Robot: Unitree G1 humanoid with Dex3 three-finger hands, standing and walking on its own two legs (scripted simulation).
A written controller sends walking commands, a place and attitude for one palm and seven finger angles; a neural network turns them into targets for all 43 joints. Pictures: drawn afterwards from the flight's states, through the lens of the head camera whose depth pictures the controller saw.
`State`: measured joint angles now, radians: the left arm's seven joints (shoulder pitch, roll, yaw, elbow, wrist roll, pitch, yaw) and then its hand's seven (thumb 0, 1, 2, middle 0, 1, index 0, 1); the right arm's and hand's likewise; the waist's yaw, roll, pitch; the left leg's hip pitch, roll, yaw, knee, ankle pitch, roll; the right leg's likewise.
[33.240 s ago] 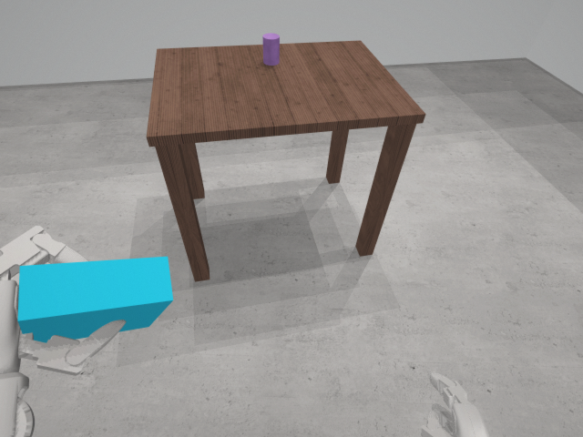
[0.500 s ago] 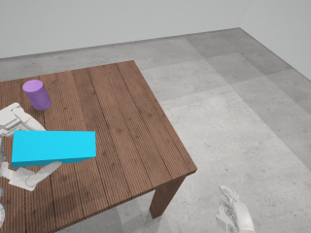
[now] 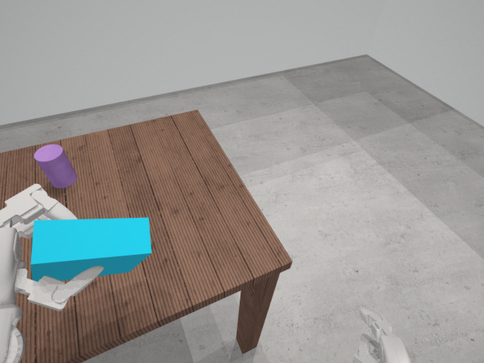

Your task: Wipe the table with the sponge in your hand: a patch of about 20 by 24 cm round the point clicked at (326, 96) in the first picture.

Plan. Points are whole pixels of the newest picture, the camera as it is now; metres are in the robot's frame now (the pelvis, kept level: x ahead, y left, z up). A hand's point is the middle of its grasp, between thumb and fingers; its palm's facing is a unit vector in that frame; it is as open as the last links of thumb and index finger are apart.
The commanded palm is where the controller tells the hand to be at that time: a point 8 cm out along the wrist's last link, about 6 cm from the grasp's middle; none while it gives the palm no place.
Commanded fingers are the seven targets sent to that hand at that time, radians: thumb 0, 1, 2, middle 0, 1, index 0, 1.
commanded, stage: come to a stop and stand still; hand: left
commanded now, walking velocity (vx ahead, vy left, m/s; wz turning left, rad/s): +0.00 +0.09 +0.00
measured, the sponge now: (106, 249) +0.23 +0.20 +0.12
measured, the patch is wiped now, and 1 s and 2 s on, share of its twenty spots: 0.00 0.00 0.00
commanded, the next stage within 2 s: look again from close up in 1.68 s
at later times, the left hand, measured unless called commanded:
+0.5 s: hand (44, 205) +0.25 +0.27 +0.18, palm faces +0.41 -0.78 -0.46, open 9.2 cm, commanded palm +0.18 +0.28 +0.17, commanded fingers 0.00 0.10 1.30 -1.20 -1.60 -1.20 -1.60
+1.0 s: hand (32, 226) +0.24 +0.29 +0.15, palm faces +0.34 -0.81 -0.48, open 9.2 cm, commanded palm +0.18 +0.31 +0.17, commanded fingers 0.00 0.10 1.30 -1.20 -1.60 -1.20 -1.60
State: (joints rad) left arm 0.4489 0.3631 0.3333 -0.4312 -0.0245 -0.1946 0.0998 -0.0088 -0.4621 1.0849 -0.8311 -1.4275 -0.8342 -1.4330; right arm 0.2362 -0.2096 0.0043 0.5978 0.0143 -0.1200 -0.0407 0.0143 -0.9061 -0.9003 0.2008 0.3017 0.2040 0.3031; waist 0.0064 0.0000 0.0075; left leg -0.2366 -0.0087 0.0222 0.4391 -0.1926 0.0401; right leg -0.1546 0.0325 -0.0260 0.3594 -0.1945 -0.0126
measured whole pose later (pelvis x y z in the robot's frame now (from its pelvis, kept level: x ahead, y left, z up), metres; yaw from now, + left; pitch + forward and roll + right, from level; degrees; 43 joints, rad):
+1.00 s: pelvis +0.03 +0.02 +0.00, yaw +2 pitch +3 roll -1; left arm 0.47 0.50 0.43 -0.49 -0.08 -0.26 0.08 -0.01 -0.47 1.09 -0.83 -1.43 -0.83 -1.44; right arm 0.15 -0.21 -0.01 0.57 0.03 -0.12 0.02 0.01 -0.91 -0.90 0.20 0.30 0.20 0.30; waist 0.02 -0.06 0.06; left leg -0.29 -0.07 0.01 0.47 -0.23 0.07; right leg -0.22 -0.03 -0.04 0.44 -0.27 0.02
